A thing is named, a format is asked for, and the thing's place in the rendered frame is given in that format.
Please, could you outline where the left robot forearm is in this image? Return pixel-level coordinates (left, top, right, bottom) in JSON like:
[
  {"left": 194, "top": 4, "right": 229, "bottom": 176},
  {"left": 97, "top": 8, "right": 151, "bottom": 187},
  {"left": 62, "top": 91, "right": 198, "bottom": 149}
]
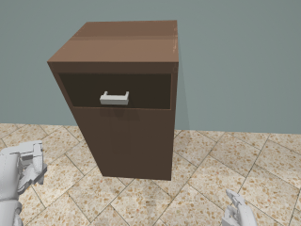
[{"left": 0, "top": 200, "right": 24, "bottom": 226}]

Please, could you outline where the drawer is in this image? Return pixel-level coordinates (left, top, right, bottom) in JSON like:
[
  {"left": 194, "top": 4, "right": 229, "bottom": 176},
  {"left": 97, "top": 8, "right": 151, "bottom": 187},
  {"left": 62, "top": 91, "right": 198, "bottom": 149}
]
[{"left": 58, "top": 73, "right": 171, "bottom": 109}]

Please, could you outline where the right robot hand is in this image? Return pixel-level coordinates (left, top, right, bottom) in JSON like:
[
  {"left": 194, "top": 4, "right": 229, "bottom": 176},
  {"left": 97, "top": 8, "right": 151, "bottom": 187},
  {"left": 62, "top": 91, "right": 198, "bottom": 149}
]
[{"left": 221, "top": 188, "right": 258, "bottom": 226}]

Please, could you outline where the handle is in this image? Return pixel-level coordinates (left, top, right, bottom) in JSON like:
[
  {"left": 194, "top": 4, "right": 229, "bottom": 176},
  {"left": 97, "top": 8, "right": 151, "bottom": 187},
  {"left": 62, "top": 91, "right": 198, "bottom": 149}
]
[{"left": 100, "top": 91, "right": 129, "bottom": 105}]

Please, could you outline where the cabinet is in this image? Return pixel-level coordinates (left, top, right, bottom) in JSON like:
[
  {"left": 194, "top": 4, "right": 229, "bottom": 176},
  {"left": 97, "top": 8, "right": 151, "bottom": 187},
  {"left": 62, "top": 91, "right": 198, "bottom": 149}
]
[{"left": 47, "top": 20, "right": 179, "bottom": 181}]

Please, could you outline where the left robot hand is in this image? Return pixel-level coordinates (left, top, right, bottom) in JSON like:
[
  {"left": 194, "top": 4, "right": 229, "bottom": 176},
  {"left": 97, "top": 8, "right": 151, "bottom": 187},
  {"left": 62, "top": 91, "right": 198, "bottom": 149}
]
[{"left": 0, "top": 140, "right": 48, "bottom": 202}]

